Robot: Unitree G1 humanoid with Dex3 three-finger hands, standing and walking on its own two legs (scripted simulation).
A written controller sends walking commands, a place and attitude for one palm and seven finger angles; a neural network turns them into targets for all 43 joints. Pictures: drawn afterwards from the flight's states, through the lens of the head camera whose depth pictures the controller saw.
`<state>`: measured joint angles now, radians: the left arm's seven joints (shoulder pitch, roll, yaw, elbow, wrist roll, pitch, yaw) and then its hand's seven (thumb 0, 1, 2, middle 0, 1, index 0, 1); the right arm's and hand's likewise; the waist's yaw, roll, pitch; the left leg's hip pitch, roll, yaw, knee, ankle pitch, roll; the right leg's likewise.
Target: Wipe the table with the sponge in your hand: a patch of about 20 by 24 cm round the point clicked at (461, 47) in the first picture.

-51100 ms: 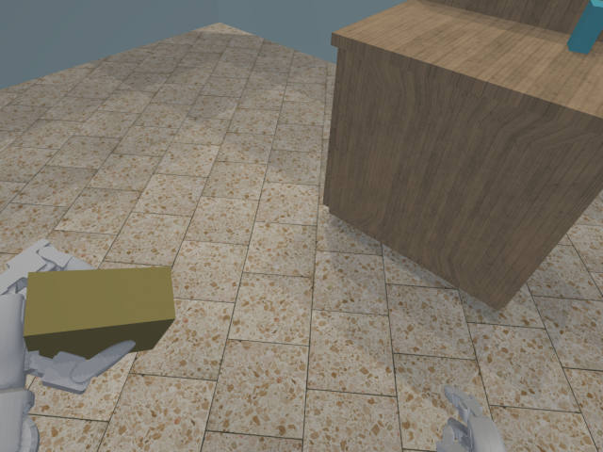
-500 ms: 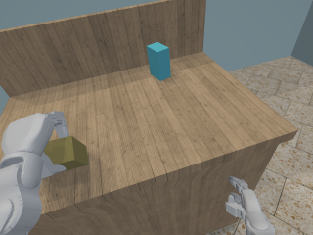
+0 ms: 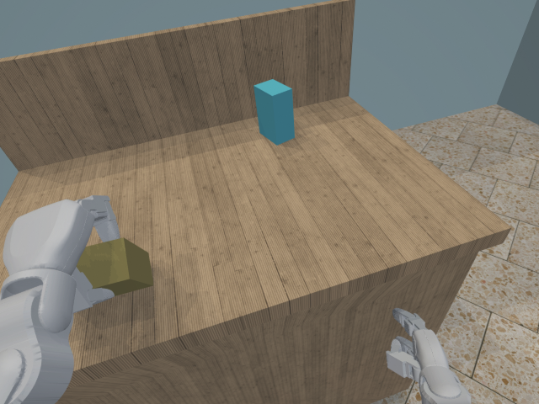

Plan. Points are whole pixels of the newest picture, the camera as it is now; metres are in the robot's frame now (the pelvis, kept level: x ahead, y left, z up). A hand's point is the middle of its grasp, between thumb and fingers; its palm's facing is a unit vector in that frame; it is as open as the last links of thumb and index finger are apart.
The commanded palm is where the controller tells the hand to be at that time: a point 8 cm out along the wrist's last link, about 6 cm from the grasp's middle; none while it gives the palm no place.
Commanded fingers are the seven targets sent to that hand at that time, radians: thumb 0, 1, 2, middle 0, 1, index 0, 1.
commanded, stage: lower the sponge onto the table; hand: left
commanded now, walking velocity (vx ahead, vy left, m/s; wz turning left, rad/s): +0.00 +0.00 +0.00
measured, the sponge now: (100, 277) +0.23 +0.29 +0.11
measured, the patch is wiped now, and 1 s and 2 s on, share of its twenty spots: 0.15 0.15 0.35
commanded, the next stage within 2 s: wipe forward along the first lane in 0.42 s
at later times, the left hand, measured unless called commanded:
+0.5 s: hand (91, 255) +0.22 +0.27 +0.18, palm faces +0.22 -0.08 -0.97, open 9.2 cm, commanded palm +0.17 +0.27 +0.22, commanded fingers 0.00 0.10 1.30 -1.20 -1.60 -1.20 -1.60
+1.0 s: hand (98, 242) +0.24 +0.28 +0.17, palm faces +0.09 -0.03 -1.00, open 9.5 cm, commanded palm +0.21 +0.29 +0.20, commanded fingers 0.00 0.10 1.30 -1.20 -1.60 -1.20 -1.60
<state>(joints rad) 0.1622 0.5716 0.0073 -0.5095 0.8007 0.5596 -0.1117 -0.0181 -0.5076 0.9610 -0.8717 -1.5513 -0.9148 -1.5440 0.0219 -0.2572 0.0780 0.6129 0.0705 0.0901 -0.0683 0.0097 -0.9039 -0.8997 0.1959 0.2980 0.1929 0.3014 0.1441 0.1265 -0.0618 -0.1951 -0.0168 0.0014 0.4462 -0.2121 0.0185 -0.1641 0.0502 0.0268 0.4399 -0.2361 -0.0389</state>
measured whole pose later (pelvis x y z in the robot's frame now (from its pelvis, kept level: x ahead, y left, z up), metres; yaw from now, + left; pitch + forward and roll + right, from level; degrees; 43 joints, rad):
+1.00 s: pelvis +0.00 -0.02 +0.00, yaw +1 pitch -1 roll +0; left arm -0.01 0.60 0.00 -0.22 0.87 0.51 -0.19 0.00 -0.61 0.97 -0.94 -1.50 -0.94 -1.62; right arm 0.04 -0.28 0.08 0.64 0.07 0.08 -0.09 0.01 -0.90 -0.90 0.20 0.30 0.20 0.30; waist 0.12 0.14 -0.07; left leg -0.23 0.00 -0.02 0.47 -0.22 0.00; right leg -0.20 0.07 0.00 0.47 -0.25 -0.06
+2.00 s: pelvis -0.01 -0.01 +0.00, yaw +2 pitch +2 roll -1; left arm -0.55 0.72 0.02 0.54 0.94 0.13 -0.26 -0.02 -0.61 0.92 -0.92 -1.39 -0.93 -1.55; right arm 0.17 -0.31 0.02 0.66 0.08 0.08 -0.10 0.01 -0.90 -0.90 0.20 0.30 0.20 0.30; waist 0.07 0.12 -0.05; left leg -0.33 -0.01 -0.05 0.52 -0.22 0.01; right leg -0.27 0.06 -0.02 0.48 -0.24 -0.05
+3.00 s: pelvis +0.02 +0.02 +0.00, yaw +3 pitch +3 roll +0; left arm -0.65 0.51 -0.24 0.35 0.97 0.52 -0.16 -0.01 -0.58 0.93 -0.88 -1.48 -0.90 -1.56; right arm 0.05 -0.26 0.08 0.68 0.08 0.07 -0.05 0.01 -0.90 -0.90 0.20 0.30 0.21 0.31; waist 0.08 0.09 -0.06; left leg -0.24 -0.07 -0.04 0.39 -0.20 0.05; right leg -0.19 0.00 0.00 0.38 -0.24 -0.01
